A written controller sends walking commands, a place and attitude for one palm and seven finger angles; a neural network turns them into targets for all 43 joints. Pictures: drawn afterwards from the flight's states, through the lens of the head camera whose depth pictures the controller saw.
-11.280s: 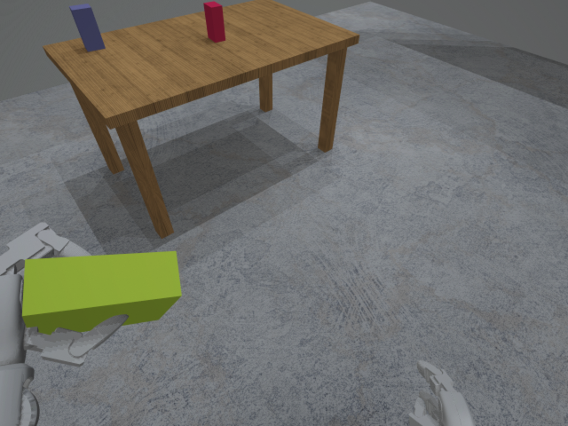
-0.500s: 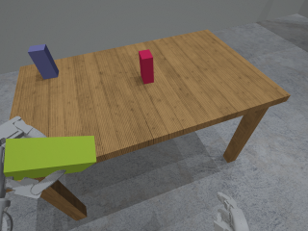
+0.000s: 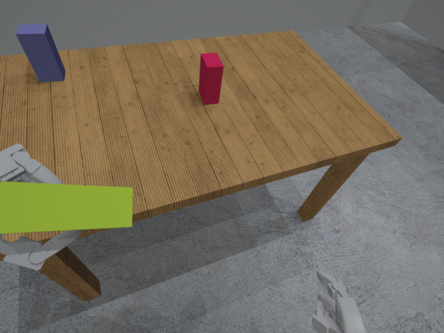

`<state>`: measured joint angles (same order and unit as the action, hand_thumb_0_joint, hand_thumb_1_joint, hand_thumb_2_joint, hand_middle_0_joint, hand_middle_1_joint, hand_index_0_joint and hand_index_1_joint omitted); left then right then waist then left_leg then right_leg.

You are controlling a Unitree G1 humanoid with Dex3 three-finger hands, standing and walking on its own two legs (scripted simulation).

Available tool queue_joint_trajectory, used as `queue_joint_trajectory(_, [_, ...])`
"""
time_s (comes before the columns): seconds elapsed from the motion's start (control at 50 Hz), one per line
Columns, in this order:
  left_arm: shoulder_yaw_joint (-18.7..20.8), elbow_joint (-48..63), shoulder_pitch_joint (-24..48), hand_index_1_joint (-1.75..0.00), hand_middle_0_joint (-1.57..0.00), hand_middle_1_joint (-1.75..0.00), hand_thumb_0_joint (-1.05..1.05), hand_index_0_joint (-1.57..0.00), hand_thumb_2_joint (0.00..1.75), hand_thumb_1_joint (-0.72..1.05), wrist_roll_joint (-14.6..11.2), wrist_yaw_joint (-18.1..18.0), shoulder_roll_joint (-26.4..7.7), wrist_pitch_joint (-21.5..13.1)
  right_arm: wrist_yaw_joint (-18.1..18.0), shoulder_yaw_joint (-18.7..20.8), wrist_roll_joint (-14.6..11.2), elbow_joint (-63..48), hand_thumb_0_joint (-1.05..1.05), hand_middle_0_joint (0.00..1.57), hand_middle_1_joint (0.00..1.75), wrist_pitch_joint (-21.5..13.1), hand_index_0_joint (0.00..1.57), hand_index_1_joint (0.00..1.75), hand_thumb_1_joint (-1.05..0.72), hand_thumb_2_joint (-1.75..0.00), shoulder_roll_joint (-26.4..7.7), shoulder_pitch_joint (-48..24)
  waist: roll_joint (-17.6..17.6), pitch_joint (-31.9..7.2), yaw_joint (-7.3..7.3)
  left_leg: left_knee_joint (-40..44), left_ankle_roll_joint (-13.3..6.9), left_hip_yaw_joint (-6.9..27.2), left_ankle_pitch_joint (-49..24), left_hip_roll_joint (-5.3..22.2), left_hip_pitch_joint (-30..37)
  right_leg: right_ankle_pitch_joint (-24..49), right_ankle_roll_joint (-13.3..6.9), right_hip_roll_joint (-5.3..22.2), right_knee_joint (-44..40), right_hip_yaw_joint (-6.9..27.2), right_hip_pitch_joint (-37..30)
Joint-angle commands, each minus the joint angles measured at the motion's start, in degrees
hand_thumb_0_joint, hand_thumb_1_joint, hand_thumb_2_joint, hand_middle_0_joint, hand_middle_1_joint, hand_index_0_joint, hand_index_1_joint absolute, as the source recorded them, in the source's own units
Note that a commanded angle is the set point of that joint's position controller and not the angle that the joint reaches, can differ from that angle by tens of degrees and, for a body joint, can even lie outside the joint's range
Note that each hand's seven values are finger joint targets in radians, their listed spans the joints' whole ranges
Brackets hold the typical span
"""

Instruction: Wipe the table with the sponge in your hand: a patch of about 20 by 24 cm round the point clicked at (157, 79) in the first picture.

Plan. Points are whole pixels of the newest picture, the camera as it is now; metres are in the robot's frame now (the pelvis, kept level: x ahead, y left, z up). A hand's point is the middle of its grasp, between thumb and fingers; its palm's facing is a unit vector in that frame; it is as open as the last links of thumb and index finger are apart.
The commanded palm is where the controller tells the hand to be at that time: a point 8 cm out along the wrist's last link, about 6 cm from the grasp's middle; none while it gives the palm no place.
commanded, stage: come to a stop and stand still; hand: left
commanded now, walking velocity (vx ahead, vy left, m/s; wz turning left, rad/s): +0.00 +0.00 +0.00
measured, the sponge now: (83, 210) +0.24 +0.22 +0.13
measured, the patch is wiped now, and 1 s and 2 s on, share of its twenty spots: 0.00 0.00 0.00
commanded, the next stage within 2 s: look again from close up in 0.34 s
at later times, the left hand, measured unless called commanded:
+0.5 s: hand (41, 195) +0.24 +0.26 +0.16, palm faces +0.40 -0.84 -0.36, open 9.1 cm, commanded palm +0.18 +0.29 +0.17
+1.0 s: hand (50, 214) +0.22 +0.24 +0.15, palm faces +0.39 -0.84 -0.37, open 9.1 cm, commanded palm +0.17 +0.28 +0.17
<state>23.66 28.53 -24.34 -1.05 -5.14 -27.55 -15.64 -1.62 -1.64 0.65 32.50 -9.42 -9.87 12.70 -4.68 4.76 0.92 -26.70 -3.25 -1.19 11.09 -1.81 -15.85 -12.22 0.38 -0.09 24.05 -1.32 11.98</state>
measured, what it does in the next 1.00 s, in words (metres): stands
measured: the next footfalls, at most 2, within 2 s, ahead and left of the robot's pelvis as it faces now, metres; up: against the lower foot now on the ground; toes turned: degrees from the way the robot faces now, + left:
right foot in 1.66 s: +0.13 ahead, -0.01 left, +0.00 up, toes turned +1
left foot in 1.92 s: +0.14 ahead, +0.23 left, +0.00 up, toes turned -1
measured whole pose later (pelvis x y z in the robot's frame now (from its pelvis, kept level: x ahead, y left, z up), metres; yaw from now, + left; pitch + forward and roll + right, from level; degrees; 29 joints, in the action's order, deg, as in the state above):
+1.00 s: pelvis +0.01 +0.00 +0.00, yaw +1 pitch +0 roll -2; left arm 17.9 24.4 -25.9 -2.1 -6.5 -20.0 -10.8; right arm -2.4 -0.6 -0.1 33.4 -4.8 -12.3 12.2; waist 1.1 0.3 0.9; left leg -27.6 -3.0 0.4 12.6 -1.4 -14.7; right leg -12.5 0.2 -0.7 21.5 -2.8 8.9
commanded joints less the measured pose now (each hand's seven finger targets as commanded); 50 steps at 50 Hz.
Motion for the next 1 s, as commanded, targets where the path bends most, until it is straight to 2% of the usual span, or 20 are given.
queue_joint_trajectory(0.0, [2.2,10.0,5.8,-1.6,-1.2,-1.6,0.0,-1.2,1.3,0.1,-1.2,-1.2,-1.5,-2.8,0.0,3.4,-0.3,-7.9,0.0,0.2,0.3,-3.5,0.2,0.3,-0.9,-0.9,-9.1,-4.9,10.0,-12.6,0.46,7.3,1.9,7.7,-6.1,7.8,6.1,5.8,-1.6,1.4,-1.9,1.0,-4.3])
queue_joint_trajectory(0.08, [-2.4,9.8,7.4,-1.6,-1.2,-1.6,0.0,-1.2,1.3,0.1,-0.1,-1.1,0.9,-0.6,0.5,3.4,-0.4,-6.9,0.0,0.2,0.3,-2.8,0.2,0.3,-0.9,-0.9,-9.3,-4.9,8.1,-12.4,0.35,6.6,2.7,7.2,-9.5,7.5,7.2,7.8,-1.2,1.3,-3.0,1.6,-3.7])
queue_joint_trajectory(0.12, [-2.4,9.7,9.0,-1.6,-1.2,-1.6,0.0,-1.2,1.3,0.1,0.3,-1.5,0.5,0.0,0.3,3.1,-0.3,-6.6,0.0,0.2,0.3,-2.3,0.2,0.3,-0.9,-0.9,-9.1,-5.4,9.5,-11.8,0.34,7.4,3.6,7.4,-10.3,7.1,7.0,7.2,-1.3,1.0,-2.7,1.0,-3.4])
queue_joint_trajectory(0.18, [0.3,11.3,10.9,-1.6,-1.2,-1.6,0.0,-1.2,1.3,0.1,0.1,-2.0,-2.1,0.3,-0.2,2.8,-0.2,-7.2,0.0,0.2,0.3,-1.3,0.2,0.3,-0.9,-0.9,-8.7,-6.7,9.0,-11.7,0.71,7.7,3.7,7.0,-8.7,6.6,6.3,7.1,-1.4,1.0,-3.3,1.2,-4.5])
queue_joint_trajectory(0.2, [3.6,12.5,10.6,-1.6,-1.2,-1.6,0.0,-1.2,1.3,0.1,0.0,-2.5,-5.6,0.3,-0.4,2.7,-0.2,-7.5,0.0,0.2,0.3,-1.1,0.2,0.3,-0.9,-0.9,-8.6,-7.5,10.0,-12.4,0.91,7.7,3.8,6.4,-8.4,6.3,6.7,7.5,-1.4,1.1,-3.4,1.3,-4.9])
queue_joint_trajectory(0.22, [2.2,11.8,10.0,-1.6,-1.2,-1.6,0.0,-1.2,1.3,0.1,-0.4,-2.3,-3.2,0.2,-0.5,2.5,-0.1,-7.6,0.0,0.2,0.3,-0.7,0.2,0.3,-0.9,-0.9,-8.1,-7.3,9.8,-12.2,0.8,7.5,3.7,6.5,-8.6,6.1,5.7,7.8,-1.6,1.3,-3.6,0.9,-5.9])
queue_joint_trajectory(0.3, [4.1,12.2,6.8,-1.6,-1.2,-1.6,0.0,-1.2,1.3,0.1,-1.2,-2.4,-4.5,0.3,-0.6,2.5,-0.4,-8.6,0.0,0.2,0.3,0.0,0.2,0.3,-0.9,-0.9,-8.0,-8.0,9.8,-13.2,0.89,6.1,3.7,5.8,-12.3,5.5,6.4,10.8,-1.6,1.6,-4.2,1.0,-7.1])
queue_joint_trajectory(0.32, [2.3,11.5,6.3,-1.6,-1.2,-1.6,0.0,-1.2,1.3,0.1,-1.5,-2.1,-2.2,0.3,-0.5,2.5,-0.5,-8.7,0.0,0.2,0.3,0.3,0.2,0.3,-0.9,-0.9,-7.9,-7.4,9.3,-13.0,0.74,6.1,3.9,5.7,-13.0,5.5,6.6,11.0,-1.6,1.5,-4.1,0.9,-7.0])
queue_joint_trajectory(0.42, [0.1,9.3,3.8,-1.6,-1.2,-1.6,0.0,-1.2,1.3,0.1,-1.6,-1.9,-0.2,1.0,-0.5,3.0,-0.8,-8.5,0.0,0.2,0.3,0.8,0.2,0.3,-0.9,-0.9,-8.6,-6.6,9.3,-12.9,0.45,6.3,3.9,5.5,-13.2,5.5,7.0,11.4,-1.4,1.5,-4.6,0.9,-6.5])
queue_joint_trajectory(0.5, [1.4,9.2,4.1,-1.6,-1.2,-1.6,0.0,-1.2,1.3,0.1,-1.3,-2.4,-2.1,1.4,-0.9,3.4,-1.0,-8.6,0.0,0.2,0.3,1.3,0.2,0.3,-0.9,-0.9,-9.1,-7.1,8.2,-12.7,0.52,5.9,3.4,5.4,-13.0,5.1,6.3,12.7,-1.3,2.1,-5.0,1.2,-7.1])
queue_joint_trajectory(0.52, [0.6,9.5,4.4,-1.6,-1.2,-1.6,0.0,-1.2,1.3,0.1,-1.4,-2.3,-1.2,1.3,-0.9,3.4,-1.0,-8.6,0.0,0.2,0.3,1.4,0.2,0.3,-0.9,-0.9,-9.0,-6.9,8.0,-13.0,0.44,5.7,3.3,5.1,-12.6,4.9,6.4,12.7,-1.3,2.0,-5.1,1.4,-7.2])
queue_joint_trajectory(0.6, [2.8,10.9,5.1,-1.6,-1.2,-1.6,0.0,-1.2,1.3,0.1,-1.5,-2.8,-4.0,1.1,-1.4,3.4,-1.1,-8.9,0.0,0.2,0.3,1.4,0.2,0.3,-0.9,-0.9,-9.2,-7.7,8.5,-12.1,0.7,5.8,2.9,5.3,-11.3,4.6,5.9,12.0,-1.2,2.3,-5.3,1.4,-7.1])
queue_joint_trajectory(0.62, [1.2,10.7,5.2,-1.6,-1.2,-1.6,0.0,-1.2,1.3,0.1,-1.6,-2.7,-2.2,1.0,-1.4,3.3,-1.1,-8.7,0.0,0.2,0.3,1.4,0.2,0.3,-0.9,-0.9,-9.0,-7.3,8.8,-11.8,0.5,6.0,2.9,5.2,-10.2,4.5,5.5,11.2,-1.3,2.4,-5.4,1.4,-7.1])
queue_joint_trajectory(0.7, [3.2,10.7,3.9,-1.6,-1.2,-1.6,0.0,-1.2,1.3,0.1,-1.6,-2.9,-4.2,0.9,-1.6,3.6,-1.1,-8.6,0.0,0.2,0.3,1.1,0.2,0.3,-0.9,-0.9,-9.2,-7.6,9.0,-11.8,0.72,6.4,2.6,5.3,-7.8,4.3,5.6,10.1,-1.3,2.3,-5.9,1.8,-6.8])
queue_joint_trajectory(0.72, [1.5,9.5,3.4,-1.6,-1.2,-1.6,0.0,-1.2,1.3,0.1,-1.9,-2.7,-2.0,1.0,-1.6,3.3,-1.0,-8.5,0.0,0.2,0.3,1.3,0.2,0.3,-0.9,-0.9,-8.9,-7.2,8.2,-11.1,0.61,6.6,2.6,5.4,-7.2,4.2,4.8,9.5,-1.4,2.4,-6.2,1.8,-6.9])
queue_joint_trajectory(0.78, [1.4,8.4,3.2,-1.6,-1.2,-1.6,0.0,-1.2,1.3,0.1,-2.0,-2.6,-1.7,1.1,-1.5,3.7,-1.1,-8.3,0.0,0.2,0.3,1.4,0.2,0.3,-0.9,-0.9,-9.1,-6.7,6.2,-11.0,0.41,6.3,2.5,5.2,-6.8,3.9,5.3,9.8,-1.4,2.4,-6.9,2.2,-6.4])
queue_joint_trajectory(0.88, [0.9,7.6,3.7,-1.6,-1.2,-1.6,0.0,-1.2,1.3,0.1,-1.7,-2.5,-1.9,1.1,-1.3,4.2,-0.9,-8.0,0.0,0.2,0.3,1.6,0.2,0.3,-0.9,-0.9,-9.5,-6.7,7.1,-10.4,0.02,5.2,1.4,4.6,1.4,3.5,3.2,3.0,-1.9,3.7,-6.8,2.9,-5.3])
queue_joint_trajectory(0.9, [1.7,7.7,3.2,-1.6,-1.2,-1.6,0.0,-1.2,1.3,0.1,-1.6,-2.6,-2.9,1.2,-1.3,4.3,-0.9,-8.1,0.0,0.2,0.3,1.6,0.2,0.3,-0.9,-0.9,-9.9,-7.0,6.6,-10.0,-0.02,4.6,1.2,4.8,3.1,3.4,2.6,0.6,-2.3,4.3,-6.8,3.3,-4.6])
queue_joint_trajectory(0.92, [0.7,7.4,3.3,-1.6,-1.2,-1.6,0.0,-1.2,1.3,0.1,-1.8,-2.4,-1.8,1.1,-1.2,4.1,-0.8,-8.1,0.0,0.2,0.3,1.7,0.2,0.3,-0.9,-0.9,-9.4,-6.8,5.2,-9.7,-0.09,3.9,0.8,4.8,5.6,3.2,1.4,-3.2,-2.6,4.9,-7.0,3.8,-4.2])
queue_joint_trajectory(0.98, [0.7,8.4,5.0,-1.6,-1.2,-1.6,0.0,-1.2,1.3,0.1,-1.7,-2.4,-2.4,0.8,-1.1,4.5,-1.0,-8.2,0.0,0.2,0.3,1.8,0.2,0.3,-0.9,-0.9,-9.6,-6.7,3.8,-6.6,-0.59,0.1,0.4,4.7,9.4,2.1,0.1,-11.5,-4.1,7.1,-8.3,7.0,0.7])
